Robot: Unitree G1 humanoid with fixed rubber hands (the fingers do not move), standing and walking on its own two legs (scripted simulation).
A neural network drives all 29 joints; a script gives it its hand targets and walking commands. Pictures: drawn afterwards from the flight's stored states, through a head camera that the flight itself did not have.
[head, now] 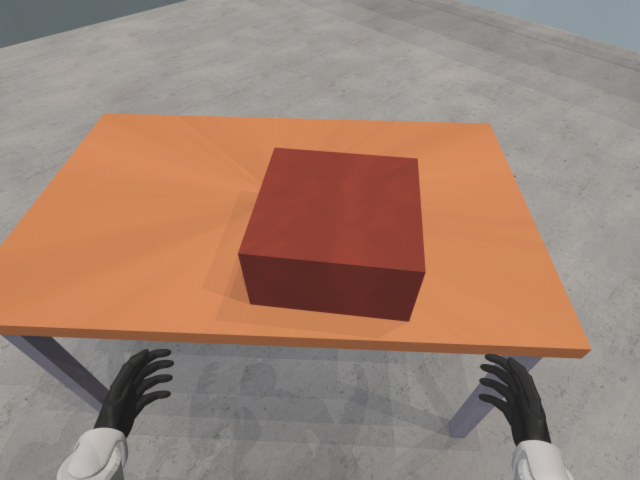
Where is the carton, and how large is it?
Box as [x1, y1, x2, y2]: [238, 148, 425, 321]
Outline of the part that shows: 274,148 238,252 250,303 408,321 425,272 417,159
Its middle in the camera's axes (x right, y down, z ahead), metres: +0.03 -0.02 +0.74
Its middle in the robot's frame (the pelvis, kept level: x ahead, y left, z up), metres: +0.54 +0.03 -0.06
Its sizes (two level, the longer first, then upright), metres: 0.286 0.280 0.145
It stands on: a table, 0.64 m high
